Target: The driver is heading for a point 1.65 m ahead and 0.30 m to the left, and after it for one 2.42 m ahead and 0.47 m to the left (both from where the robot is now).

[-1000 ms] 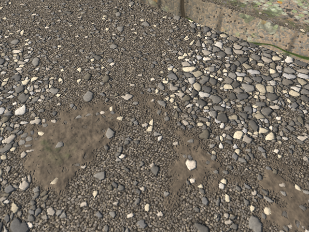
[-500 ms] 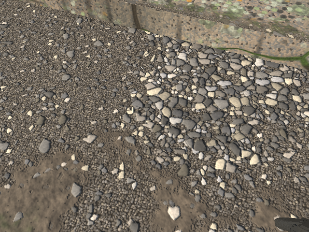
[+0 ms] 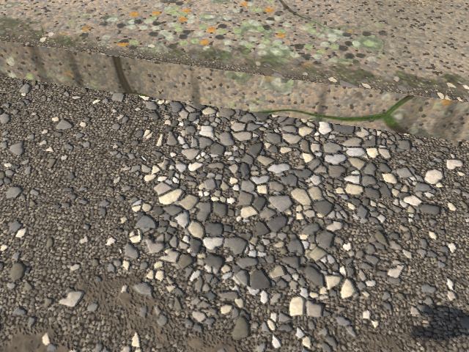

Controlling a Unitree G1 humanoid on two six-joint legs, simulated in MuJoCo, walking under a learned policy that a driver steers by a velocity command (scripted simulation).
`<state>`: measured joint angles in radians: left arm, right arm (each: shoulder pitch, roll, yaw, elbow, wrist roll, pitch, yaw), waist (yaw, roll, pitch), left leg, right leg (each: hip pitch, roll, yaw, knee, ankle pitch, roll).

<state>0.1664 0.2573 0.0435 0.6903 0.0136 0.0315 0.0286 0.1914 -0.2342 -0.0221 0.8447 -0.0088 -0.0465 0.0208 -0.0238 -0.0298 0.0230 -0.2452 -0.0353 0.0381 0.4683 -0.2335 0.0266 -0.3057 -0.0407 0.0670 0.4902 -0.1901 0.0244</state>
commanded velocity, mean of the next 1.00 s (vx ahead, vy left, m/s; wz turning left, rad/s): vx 0.02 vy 0.00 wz -0.02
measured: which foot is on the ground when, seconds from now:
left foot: down 0.00-1.00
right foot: down 0.00-1.00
